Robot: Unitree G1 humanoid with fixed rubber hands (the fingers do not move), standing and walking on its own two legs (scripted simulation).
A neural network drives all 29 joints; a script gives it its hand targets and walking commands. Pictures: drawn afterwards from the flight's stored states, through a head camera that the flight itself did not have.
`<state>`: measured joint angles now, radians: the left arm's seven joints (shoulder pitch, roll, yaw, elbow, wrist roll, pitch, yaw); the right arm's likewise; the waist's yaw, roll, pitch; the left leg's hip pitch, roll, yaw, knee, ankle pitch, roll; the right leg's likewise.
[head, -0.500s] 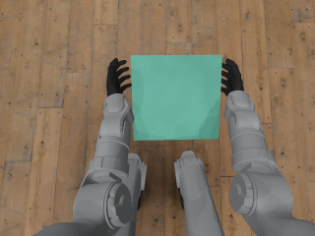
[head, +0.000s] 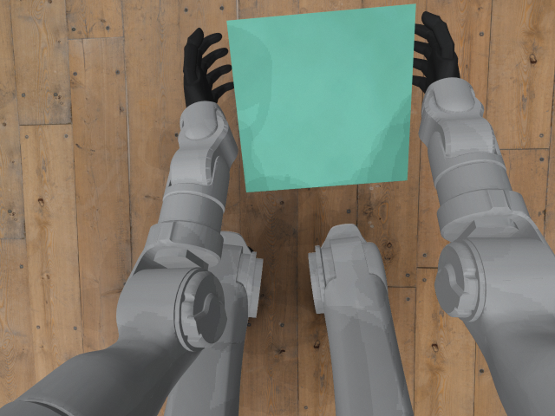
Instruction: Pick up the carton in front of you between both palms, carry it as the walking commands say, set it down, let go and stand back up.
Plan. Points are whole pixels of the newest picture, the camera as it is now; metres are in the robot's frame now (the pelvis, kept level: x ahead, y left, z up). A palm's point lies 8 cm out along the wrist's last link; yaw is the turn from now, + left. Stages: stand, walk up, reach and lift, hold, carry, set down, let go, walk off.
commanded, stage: set down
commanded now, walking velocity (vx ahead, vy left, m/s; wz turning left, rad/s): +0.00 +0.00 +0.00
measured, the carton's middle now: (313, 104) +0.50 -0.07 -0.25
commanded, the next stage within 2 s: none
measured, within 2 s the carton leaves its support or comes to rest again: rests again in 0.92 s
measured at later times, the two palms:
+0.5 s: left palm (204, 98) +0.51 +0.08 -0.17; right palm (422, 74) +0.51 -0.22 -0.18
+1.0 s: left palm (203, 88) +0.53 +0.08 -0.19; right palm (420, 67) +0.52 -0.22 -0.20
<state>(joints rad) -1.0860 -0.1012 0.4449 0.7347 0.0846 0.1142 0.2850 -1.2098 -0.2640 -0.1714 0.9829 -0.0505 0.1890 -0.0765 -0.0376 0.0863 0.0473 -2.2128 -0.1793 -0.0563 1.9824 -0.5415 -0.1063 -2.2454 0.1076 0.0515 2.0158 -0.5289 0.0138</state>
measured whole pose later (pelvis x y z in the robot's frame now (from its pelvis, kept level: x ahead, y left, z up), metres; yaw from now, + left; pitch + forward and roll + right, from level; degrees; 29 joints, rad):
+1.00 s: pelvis +0.02 +0.00 -0.04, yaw +1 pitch +42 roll +3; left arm -1.23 -0.01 0.51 0.92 0.12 0.05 0.14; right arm -1.35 -0.31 -0.28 1.13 -0.13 0.10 0.05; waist -0.05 0.10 0.15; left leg -2.28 -0.19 -0.02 2.14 -0.61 -0.09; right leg -2.30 0.05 0.04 2.18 -0.61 0.00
